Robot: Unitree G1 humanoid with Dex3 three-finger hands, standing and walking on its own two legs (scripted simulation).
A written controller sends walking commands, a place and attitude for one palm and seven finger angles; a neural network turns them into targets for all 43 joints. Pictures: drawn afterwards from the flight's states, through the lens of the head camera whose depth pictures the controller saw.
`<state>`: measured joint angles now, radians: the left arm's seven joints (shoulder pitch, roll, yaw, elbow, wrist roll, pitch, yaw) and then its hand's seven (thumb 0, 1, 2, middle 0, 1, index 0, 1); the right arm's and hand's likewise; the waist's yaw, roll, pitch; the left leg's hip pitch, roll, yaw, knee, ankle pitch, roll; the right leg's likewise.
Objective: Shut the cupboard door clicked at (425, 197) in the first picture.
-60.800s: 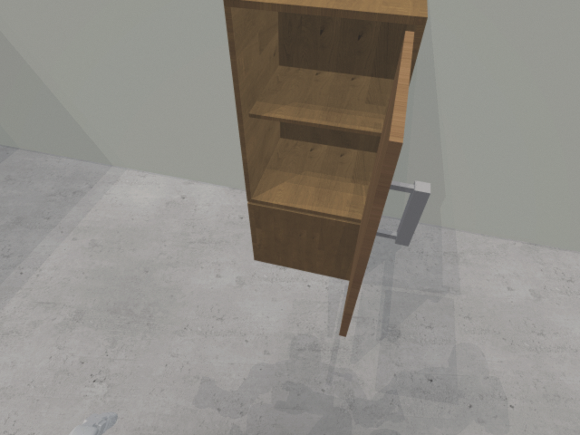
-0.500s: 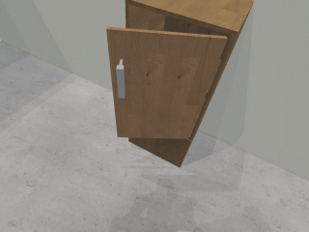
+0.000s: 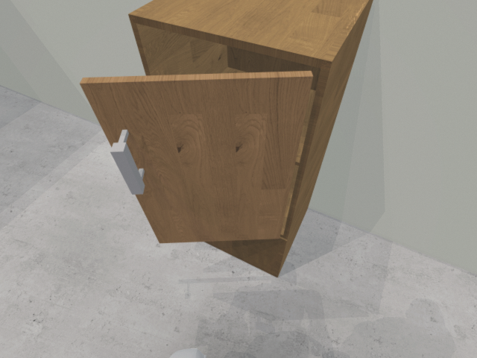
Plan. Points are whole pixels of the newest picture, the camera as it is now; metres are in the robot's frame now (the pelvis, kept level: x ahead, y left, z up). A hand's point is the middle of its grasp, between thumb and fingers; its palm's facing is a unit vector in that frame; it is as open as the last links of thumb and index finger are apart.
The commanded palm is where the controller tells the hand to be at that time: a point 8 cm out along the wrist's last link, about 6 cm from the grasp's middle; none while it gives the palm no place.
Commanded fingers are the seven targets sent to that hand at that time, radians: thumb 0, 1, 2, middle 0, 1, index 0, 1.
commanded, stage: come to a stop and stand still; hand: left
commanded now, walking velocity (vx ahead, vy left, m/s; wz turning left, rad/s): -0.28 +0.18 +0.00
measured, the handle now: (131, 162) +0.47 +0.25 +0.03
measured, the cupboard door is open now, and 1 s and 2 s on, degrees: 29 29 29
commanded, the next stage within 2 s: look again from close up in 1.08 s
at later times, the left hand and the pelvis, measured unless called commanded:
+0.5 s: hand out of the picture +0.05 +0.21 -0.18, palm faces +0.03 -0.97 -0.25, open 7.4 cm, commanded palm none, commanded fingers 0.00 0.90 0.90 -0.20 -0.30 -0.20 -0.30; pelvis +0.00 +0.01 -0.01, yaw -2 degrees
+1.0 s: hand out of the picture -0.01 +0.15 -0.19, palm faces +0.05 -0.98 -0.17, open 7.4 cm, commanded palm none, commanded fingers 0.00 0.90 0.90 -0.20 -0.30 -0.20 -0.30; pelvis -0.01 -0.02 -0.01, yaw -1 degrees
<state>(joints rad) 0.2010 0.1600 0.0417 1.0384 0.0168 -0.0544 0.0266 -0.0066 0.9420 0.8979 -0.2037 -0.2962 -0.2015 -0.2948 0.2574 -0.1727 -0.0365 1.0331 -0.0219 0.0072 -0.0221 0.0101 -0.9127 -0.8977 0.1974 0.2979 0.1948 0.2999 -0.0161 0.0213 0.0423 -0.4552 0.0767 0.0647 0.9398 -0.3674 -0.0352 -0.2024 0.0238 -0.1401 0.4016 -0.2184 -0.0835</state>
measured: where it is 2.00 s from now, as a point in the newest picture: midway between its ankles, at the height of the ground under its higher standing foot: outside the picture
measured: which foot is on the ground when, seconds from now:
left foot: up 0.00-0.20, down 0.22-0.66, up 0.68-0.86, down 0.88-1.00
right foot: down 0.00-0.28, up 0.30-0.60, down 0.62-1.00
